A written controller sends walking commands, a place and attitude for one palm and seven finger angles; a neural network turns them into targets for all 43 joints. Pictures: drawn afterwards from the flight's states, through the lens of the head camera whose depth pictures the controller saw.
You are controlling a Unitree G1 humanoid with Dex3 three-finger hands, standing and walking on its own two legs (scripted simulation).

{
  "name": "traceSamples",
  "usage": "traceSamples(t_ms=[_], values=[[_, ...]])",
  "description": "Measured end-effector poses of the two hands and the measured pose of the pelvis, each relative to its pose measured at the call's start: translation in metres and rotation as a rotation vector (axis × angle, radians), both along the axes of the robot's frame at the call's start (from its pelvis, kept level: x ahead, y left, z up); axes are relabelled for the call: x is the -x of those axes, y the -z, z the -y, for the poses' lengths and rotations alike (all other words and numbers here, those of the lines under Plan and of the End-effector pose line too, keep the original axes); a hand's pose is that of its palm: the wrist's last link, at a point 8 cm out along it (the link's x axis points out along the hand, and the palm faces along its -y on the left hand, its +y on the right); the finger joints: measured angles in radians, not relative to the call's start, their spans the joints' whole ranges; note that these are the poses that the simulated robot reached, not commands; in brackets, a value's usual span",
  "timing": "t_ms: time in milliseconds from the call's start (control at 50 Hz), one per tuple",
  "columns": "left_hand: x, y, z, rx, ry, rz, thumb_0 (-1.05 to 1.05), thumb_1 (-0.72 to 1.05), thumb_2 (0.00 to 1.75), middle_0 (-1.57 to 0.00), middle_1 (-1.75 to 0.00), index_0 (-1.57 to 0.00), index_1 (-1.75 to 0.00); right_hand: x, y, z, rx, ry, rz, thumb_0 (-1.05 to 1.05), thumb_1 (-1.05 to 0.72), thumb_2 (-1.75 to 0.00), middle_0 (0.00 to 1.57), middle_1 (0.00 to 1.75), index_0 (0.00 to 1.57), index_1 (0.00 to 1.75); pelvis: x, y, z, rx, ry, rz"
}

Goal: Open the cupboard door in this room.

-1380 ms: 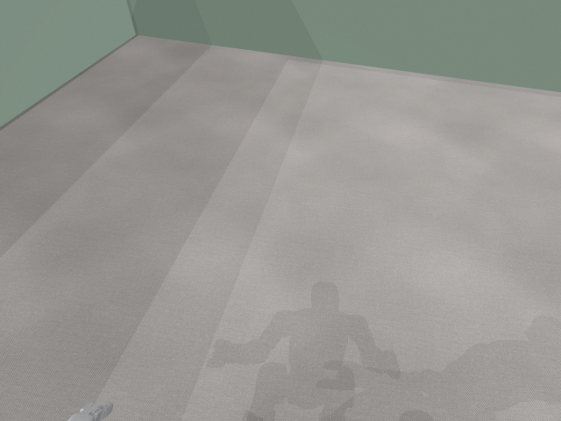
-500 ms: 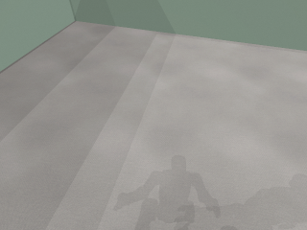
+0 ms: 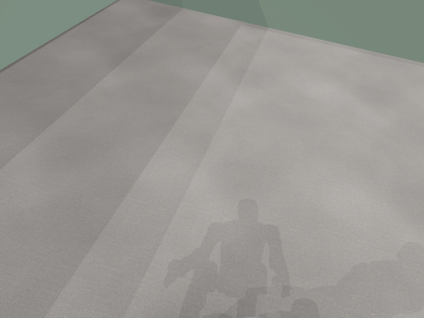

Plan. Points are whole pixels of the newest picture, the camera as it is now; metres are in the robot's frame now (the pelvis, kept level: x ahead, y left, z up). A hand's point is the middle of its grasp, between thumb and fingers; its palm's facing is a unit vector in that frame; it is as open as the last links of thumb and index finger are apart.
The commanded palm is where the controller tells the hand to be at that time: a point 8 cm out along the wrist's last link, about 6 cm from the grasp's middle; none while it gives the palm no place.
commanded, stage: turn or walk to find it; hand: left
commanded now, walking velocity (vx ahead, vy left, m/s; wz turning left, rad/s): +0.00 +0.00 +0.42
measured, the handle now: out of the picture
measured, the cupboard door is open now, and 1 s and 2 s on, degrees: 0 0 0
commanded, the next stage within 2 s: none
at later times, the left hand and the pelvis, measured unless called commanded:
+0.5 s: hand out of the picture -0.03 +0.15 -0.14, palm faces +0.26 -0.92 -0.28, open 7.4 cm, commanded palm none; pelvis -0.04 -0.06 +0.01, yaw +15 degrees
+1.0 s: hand out of the picture -0.11 +0.20 -0.16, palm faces +0.48 -0.84 -0.25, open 7.4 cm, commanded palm none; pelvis -0.07 -0.02 +0.01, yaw +26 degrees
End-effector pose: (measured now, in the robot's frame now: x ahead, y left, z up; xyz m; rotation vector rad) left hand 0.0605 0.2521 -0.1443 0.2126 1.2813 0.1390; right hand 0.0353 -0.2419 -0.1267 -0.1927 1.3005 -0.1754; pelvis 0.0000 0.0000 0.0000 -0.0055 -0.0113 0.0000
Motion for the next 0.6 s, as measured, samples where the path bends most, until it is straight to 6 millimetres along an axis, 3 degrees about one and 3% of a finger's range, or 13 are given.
traceSamples(t_ms=[120, 260, 440, 520, 600], values=[[0.01, -0.016, 0.004, -0.015, -0.057, 0.039, 0.0, 0.91, 0.9, -0.2, -0.3, -0.2, -0.3, 0.01, -0.001, 0.001, -0.018, -0.025, -0.032, 0.0, -0.9, -0.9, 0.2, 0.3, 0.2, 0.3, 0.011, -0.008, 0.008, 0.015, -0.054, -0.022], [0.027, -0.029, 0.023, -0.069, -0.12, 0.119, 0.0, 0.91, 0.9, -0.2, -0.3, -0.2, -0.3, 0.01, 0.016, 0.035, -0.038, -0.067, -0.022, 0.0, -0.9, -0.9, 0.2, 0.3, 0.2, 0.3, 0.027, 0.0, 0.036, -0.01, -0.125, -0.028], [0.092, -0.041, 0.052, -0.08, -0.232, 0.085, 0.0, 0.91, 0.9, -0.2, -0.3, -0.2, -0.3, -0.014, 0.006, 0.068, -0.024, -0.151, 0.008, 0.0, -0.91, -0.9, 0.2, 0.3, 0.2, 0.3, 0.036, -0.011, 0.056, -0.04, -0.226, 0.007], [0.118, -0.034, 0.061, -0.054, -0.289, 0.059, 0.0, 0.91, 0.9, -0.2, -0.3, -0.2, -0.3, -0.024, 0.003, 0.067, -0.005, -0.208, -0.011, 0.0, -0.91, -0.9, 0.2, 0.3, 0.2, 0.3, 0.039, -0.011, 0.057, -0.039, -0.273, 0.002], [0.15, -0.024, 0.066, -0.019, -0.35, 0.013, 0.0, 0.91, 0.9, -0.21, -0.3, -0.2, -0.3, -0.041, 0.0, 0.051, 0.009, -0.282, -0.02, 0.0, -0.91, -0.9, 0.2, 0.3, 0.2, 0.3, 0.044, -0.009, 0.051, -0.032, -0.316, -0.01]])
